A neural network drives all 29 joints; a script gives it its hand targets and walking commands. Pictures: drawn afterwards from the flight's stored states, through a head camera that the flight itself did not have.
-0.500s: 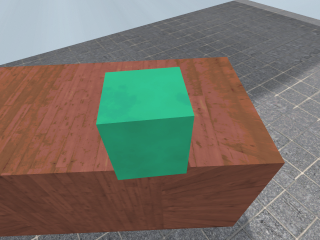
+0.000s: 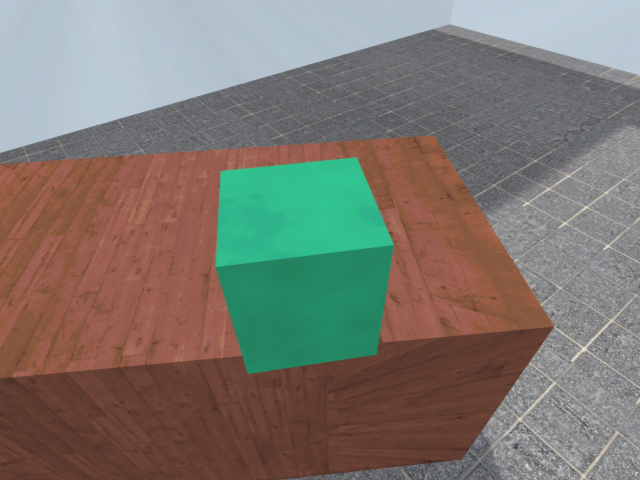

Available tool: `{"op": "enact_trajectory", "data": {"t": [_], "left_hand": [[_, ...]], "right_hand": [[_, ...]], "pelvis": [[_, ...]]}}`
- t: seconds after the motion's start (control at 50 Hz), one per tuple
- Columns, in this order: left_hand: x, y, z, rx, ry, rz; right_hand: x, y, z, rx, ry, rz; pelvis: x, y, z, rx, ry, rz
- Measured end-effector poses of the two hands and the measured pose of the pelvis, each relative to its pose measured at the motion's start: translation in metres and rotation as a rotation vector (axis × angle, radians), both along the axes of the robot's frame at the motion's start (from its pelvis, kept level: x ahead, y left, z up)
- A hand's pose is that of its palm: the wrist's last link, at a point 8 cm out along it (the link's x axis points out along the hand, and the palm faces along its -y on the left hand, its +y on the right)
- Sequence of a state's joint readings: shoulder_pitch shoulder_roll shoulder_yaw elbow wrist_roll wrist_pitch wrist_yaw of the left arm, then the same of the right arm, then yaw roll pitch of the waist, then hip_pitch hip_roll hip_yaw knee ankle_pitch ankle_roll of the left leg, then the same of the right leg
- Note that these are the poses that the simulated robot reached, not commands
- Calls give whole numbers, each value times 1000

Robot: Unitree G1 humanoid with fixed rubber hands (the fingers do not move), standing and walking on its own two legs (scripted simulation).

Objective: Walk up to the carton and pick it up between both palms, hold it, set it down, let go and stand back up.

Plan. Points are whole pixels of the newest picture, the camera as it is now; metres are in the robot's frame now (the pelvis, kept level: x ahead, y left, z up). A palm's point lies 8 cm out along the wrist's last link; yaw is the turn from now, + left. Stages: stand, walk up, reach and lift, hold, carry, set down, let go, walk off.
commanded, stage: stand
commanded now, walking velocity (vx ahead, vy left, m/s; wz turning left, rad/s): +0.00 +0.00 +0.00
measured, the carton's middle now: (301, 266) +0.44 +0.06 +0.03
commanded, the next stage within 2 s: none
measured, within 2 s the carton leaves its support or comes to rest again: neither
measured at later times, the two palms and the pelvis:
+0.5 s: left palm out of the picture -0.04 +0.19 -0.16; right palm out of the picture -0.04 -0.18 -0.15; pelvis +0.01 +0.02 +0.00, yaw -1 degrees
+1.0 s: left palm out of the picture -0.01 +0.20 -0.15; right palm out of the picture -0.04 -0.18 -0.15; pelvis +0.02 +0.01 +0.00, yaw -2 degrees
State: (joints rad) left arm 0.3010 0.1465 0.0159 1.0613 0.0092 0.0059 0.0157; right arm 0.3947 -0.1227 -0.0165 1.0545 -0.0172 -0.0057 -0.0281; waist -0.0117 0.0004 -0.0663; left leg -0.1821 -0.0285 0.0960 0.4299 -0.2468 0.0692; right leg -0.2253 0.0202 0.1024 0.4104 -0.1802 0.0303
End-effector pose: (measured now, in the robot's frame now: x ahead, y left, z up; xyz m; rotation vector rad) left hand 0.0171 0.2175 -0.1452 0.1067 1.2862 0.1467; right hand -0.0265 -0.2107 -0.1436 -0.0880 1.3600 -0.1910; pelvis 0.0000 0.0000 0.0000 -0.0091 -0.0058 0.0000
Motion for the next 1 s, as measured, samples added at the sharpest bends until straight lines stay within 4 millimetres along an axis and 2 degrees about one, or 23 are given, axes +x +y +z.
{"op": "enact_trajectory", "data": {"t": [0.1,0.18,0.38,0.5,0.78,1.0], "left_hand": [[-30,4,-2,8,91,11],[-45,0,-4,0,146,18],[-57,-25,-10,-64,191,5],[-57,-29,-11,-75,208,5],[-35,-11,-5,-7,209,-24],[-26,-18,-7,-23,233,-37]], "right_hand": [[-5,7,-3,14,22,-12],[-6,12,-5,18,29,-12],[-6,24,-8,33,50,-16],[-13,26,-8,26,79,-20],[-31,34,-12,56,142,-49],[-15,31,-10,54,129,-48]], "pelvis": [[3,5,0,2,-5,-5],[6,8,0,5,-9,-11],[8,14,-1,8,-22,-15],[10,17,-2,13,-14,-20],[14,15,-2,16,-15,-18],[25,12,-2,13,-7,-32]]}}
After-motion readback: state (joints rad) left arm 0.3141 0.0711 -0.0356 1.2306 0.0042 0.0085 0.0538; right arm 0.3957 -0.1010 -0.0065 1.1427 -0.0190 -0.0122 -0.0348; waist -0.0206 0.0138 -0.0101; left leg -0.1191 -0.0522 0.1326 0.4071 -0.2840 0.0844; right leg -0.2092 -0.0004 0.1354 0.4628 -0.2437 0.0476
